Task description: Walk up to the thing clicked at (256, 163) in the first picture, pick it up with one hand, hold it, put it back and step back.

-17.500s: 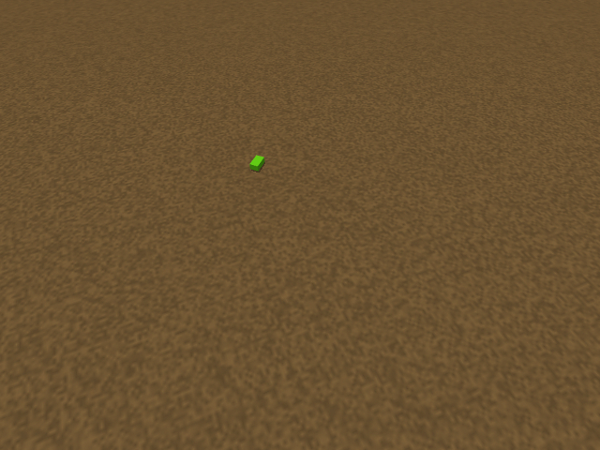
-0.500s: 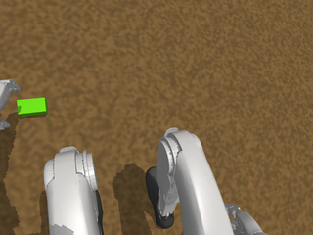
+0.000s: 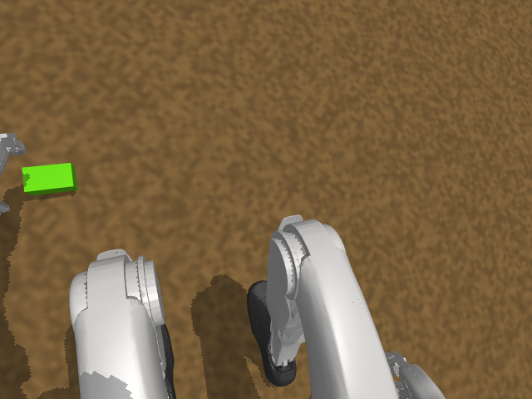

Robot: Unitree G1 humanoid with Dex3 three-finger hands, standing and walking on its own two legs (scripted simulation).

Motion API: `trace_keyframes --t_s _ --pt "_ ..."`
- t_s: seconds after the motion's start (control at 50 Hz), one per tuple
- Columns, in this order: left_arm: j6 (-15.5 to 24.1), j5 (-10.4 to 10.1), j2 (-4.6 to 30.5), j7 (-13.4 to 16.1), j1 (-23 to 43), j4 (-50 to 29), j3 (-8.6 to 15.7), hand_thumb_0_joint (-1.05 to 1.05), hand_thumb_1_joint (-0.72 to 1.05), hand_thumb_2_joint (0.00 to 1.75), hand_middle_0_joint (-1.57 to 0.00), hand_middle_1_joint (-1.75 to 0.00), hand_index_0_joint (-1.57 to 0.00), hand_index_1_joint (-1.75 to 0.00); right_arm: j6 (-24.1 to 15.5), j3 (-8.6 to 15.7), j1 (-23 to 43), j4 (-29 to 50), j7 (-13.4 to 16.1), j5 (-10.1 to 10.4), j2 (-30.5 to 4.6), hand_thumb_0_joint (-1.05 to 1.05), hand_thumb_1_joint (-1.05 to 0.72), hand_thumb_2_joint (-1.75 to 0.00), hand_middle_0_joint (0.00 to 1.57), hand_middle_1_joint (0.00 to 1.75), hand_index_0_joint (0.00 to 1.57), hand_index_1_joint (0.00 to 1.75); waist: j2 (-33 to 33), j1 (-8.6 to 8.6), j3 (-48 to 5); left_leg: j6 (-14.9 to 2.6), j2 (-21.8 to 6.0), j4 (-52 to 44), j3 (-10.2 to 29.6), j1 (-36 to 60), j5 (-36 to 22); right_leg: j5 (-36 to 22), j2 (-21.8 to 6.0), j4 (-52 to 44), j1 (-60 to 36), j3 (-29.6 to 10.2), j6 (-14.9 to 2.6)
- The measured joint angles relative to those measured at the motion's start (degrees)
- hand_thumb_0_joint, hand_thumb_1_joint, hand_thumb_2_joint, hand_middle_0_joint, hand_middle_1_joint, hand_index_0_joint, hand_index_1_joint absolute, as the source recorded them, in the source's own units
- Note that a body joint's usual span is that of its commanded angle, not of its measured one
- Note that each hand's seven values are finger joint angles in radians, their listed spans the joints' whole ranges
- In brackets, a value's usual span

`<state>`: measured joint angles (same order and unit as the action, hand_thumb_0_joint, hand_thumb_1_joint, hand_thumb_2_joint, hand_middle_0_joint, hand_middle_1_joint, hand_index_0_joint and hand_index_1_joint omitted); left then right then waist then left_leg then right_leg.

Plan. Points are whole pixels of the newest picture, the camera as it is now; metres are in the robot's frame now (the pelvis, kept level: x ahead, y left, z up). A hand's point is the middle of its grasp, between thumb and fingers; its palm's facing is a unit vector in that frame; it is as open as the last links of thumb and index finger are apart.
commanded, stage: approach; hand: left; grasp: from above
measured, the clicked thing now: (51, 179) +0.47 +0.28 -0.31
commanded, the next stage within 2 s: close in in 0.78 s
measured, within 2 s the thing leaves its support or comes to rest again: neither
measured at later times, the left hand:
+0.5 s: hand (42, 156) +0.47 +0.25 -0.17, palm faces -0.40 -0.03 -0.92, open 10.4 cm
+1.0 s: hand (12, 177) +0.45 +0.29 -0.18, palm faces -0.47 -0.07 -0.88, open 11.5 cm
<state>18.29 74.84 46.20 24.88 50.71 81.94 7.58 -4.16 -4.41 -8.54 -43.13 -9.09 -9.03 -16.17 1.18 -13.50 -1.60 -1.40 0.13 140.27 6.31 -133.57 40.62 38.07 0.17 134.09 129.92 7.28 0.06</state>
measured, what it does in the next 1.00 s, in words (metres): stands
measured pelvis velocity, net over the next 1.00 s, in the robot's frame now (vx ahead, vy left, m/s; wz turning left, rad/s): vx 0.00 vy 0.00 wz -0.01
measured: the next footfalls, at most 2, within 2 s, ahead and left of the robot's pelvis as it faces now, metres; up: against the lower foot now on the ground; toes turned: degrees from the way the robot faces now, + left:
none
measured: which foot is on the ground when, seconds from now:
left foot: down 0.00-1.00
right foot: down 0.00-1.00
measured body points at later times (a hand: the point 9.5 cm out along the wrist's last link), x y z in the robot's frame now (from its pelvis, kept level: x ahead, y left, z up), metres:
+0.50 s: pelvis +0.00 +0.00 +0.00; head +0.24 +0.08 +0.37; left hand +0.49 +0.25 -0.12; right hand +0.04 -0.28 -0.09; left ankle +0.07 +0.12 -0.29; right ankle +0.10 -0.11 -0.29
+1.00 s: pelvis +0.00 +0.00 -0.01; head +0.24 +0.08 +0.36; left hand +0.47 +0.30 -0.13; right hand +0.04 -0.28 -0.09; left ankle +0.07 +0.12 -0.29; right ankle +0.10 -0.11 -0.29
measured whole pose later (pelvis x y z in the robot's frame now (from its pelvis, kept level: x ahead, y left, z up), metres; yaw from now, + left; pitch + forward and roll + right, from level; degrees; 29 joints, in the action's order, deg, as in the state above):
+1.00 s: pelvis +0.00 +0.00 -0.01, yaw -1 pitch +32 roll -10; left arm 19.6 73.6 45.8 22.2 55.5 83.4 2.3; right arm -5.1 -5.3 -9.6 -42.6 -9.2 -9.7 -18.0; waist 2.0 -13.8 0.2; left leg -1.0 0.5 141.4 7.5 -133.9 40.2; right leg 37.5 0.2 134.6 129.8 8.3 -0.1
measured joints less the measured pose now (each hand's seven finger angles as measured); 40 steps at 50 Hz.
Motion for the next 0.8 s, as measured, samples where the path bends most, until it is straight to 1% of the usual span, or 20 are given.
trace_keyframes --t_s 0.04,0.12,0.2,0.28,0.36,0.42,0.5,0.54,0.62,0.66,0.68,0.74,0.8 --pt "0.08 0.11 -0.04 0.03 0.31 0.46 -0.31 0.00 0.13 0.46 -0.70 -0.39 -0.69 -0.40 -0.04 -0.04 0.17 0.07 -0.09 0.02 -0.09 0.00 -0.91 -0.90 0.21 0.30 0.20 0.30 -0.03 0.01 -0.06 0.01 0.04 -0.08 -0.01 0.12 0.04 0.07 -0.03 -0.06 -0.13 -0.01 -0.01" --pt "0.39 0.64 0.39 0.00 0.59 0.55 0.56 0.00 0.13 0.46 -0.71 -0.37 -0.69 -0.39 -0.18 -0.05 0.49 0.60 -0.22 0.00 -0.35 0.00 -0.91 -0.90 0.21 0.30 0.20 0.30 0.09 -0.11 0.07 0.11 0.05 -0.03 0.08 0.29 0.02 0.02 -0.02 -0.01 -0.27 0.07 -0.09" --pt "0.19 0.84 0.73 -0.27 1.34 1.30 -0.23 0.00 0.12 0.47 -0.69 -0.38 -0.68 -0.39 -0.16 -0.01 0.87 0.74 -0.24 -0.10 -0.60 0.00 -0.90 -0.89 0.21 0.30 0.20 0.30 0.22 -0.08 0.19 0.11 0.04 0.01 0.09 0.37 -0.12 -0.14 0.00 0.04 -0.31 0.07 -0.10" --pt "-0.23 0.49 0.20 -0.47 3.10 2.42 -2.94 0.00 0.10 0.49 -0.67 -0.40 -0.66 -0.41 -0.48 -0.15 0.96 0.42 -0.12 -0.28 -0.67 0.00 -0.90 -0.89 0.21 0.30 0.20 0.30 0.58 -0.17 0.06 0.10 0.03 0.01 0.00 0.26 -0.35 -0.37 0.00 0.09 -0.16 -0.01 -0.08" --pt "-0.80 0.76 -1.35 0.08 5.80 3.82 -6.07 0.00 0.07 0.51 -0.64 -0.43 -0.63 -0.44 -1.06 -0.64 0.70 0.09 -0.01 -0.52 -0.53 0.00 -0.90 -0.89 0.21 0.30 0.20 0.30 1.00 -0.91 -0.14 0.14 0.03 0.04 0.08 0.05 -0.54 -0.60 0.03 0.04 0.01 0.05 -0.07" --pt "-1.71 1.54 -2.87 1.74 7.24 5.06 -6.67 0.00 0.06 0.52 -0.62 -0.45 -0.62 -0.45 -1.37 -1.16 0.26 0.21 0.00 -0.65 -0.43 0.00 -0.90 -0.89 0.21 0.30 0.20 0.30 0.88 -2.02 -0.53 0.19 -0.05 0.09 0.33 -0.16 -0.48 -0.70 0.15 -0.11 0.18 0.27 -0.09" --pt "-3.91 2.84 -4.24 4.29 8.15 6.97 -4.96 0.00 0.04 0.54 -0.61 -0.46 -0.60 -0.46 -1.64 -1.73 -0.62 1.00 -0.24 -0.75 -0.48 0.00 -0.90 -0.89 0.21 0.30 0.20 0.30 0.00 -3.99 -0.91 0.22 -0.16 -0.10 0.41 -0.49 -0.43 -0.80 0.28 -0.39 0.57 0.32 -0.12" --pt "-5.11 3.29 -4.36 4.96 8.54 7.64 -3.79 0.00 0.03 0.55 -0.60 -0.46 -0.59 -0.47 -1.72 -2.07 -1.13 1.49 -0.58 -0.74 -0.62 0.00 -0.90 -0.89 0.21 0.30 0.20 0.30 -0.40 -4.84 -0.70 0.22 -0.29 -0.22 0.30 -0.49 -0.42 -0.90 0.39 -0.43 0.76 0.22 -0.16" --pt "-7.33 2.35 -3.47 5.43 8.60 8.52 -0.65 0.00 0.01 0.56 -0.58 -0.47 -0.58 -0.48 -1.97 -2.72 -1.98 2.46 -1.29 -0.47 -1.16 0.00 -0.90 -0.89 0.21 0.30 0.20 0.30 -1.22 -5.84 0.37 0.17 -0.63 -0.25 0.22 -0.46 -0.52 -1.33 0.68 -0.42 1.12 0.13 -0.19" --pt "-8.03 1.61 -2.46 4.64 7.68 8.32 1.60 0.00 0.00 0.57 -0.57 -0.48 -0.57 -0.49 -2.04 -2.68 -2.32 2.83 -1.55 -0.27 -1.42 0.00 -0.90 -0.89 0.21 0.30 0.20 0.30 -1.65 -6.02 1.16 0.16 -0.72 -0.19 0.17 -0.44 -0.62 -1.53 0.76 -0.32 1.24 0.09 -0.20" --pt "-8.33 0.99 -2.01 3.95 7.03 7.89 2.18 0.00 -0.01 0.57 -0.57 -0.48 -0.56 -0.49 -2.01 -2.54 -2.56 2.95 -1.62 -0.21 -1.52 0.00 -0.90 -0.89 0.21 0.30 0.20 0.30 -1.81 -5.90 1.50 0.16 -0.75 -0.15 0.13 -0.44 -0.68 -1.60 0.78 -0.24 1.30 0.05 -0.21" --pt "-8.25 -1.13 -0.74 1.16 5.02 5.97 2.87 0.00 -0.03 0.59 -0.56 -0.49 -0.54 -0.50 -1.81 -2.16 -3.07 2.86 -1.68 0.11 -1.75 0.00 -0.90 -0.89 0.21 0.30 0.20 0.30 -1.98 -4.96 2.40 0.23 -0.71 0.02 0.02 -0.35 -0.83 -1.71 0.72 0.09 1.33 -0.05 -0.28" --pt "-6.73 -2.80 0.54 -2.06 3.77 4.21 2.38 0.00 -0.06 0.60 -0.54 -0.51 -0.53 -0.52 -1.54 -1.67 -3.14 2.39 -1.37 0.07 -1.83 0.00 -0.90 -0.89 0.21 0.30 0.20 0.30 -1.78 -3.55 3.01 0.34 -0.41 0.24 0.07 -0.42 -1.09 -1.67 0.44 0.41 1.22 0.01 -0.36"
